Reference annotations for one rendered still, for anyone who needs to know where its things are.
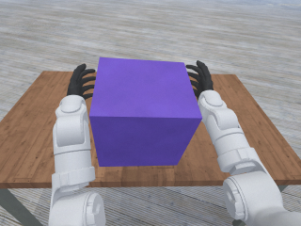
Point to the robot right upper arm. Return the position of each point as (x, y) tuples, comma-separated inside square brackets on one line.
[(254, 199)]

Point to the robot left upper arm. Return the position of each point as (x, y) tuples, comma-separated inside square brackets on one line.
[(80, 209)]

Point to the table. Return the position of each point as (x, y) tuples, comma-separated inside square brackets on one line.
[(27, 157)]

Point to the robot left forearm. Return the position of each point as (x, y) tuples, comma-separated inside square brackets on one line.
[(71, 143)]

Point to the robot right forearm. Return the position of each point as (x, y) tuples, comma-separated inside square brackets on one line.
[(234, 153)]

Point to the robot left hand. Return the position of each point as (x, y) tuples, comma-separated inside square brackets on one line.
[(77, 81)]

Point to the robot right hand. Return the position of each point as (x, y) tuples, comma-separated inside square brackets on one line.
[(204, 78)]

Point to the carton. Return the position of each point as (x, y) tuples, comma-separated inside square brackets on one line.
[(142, 113)]

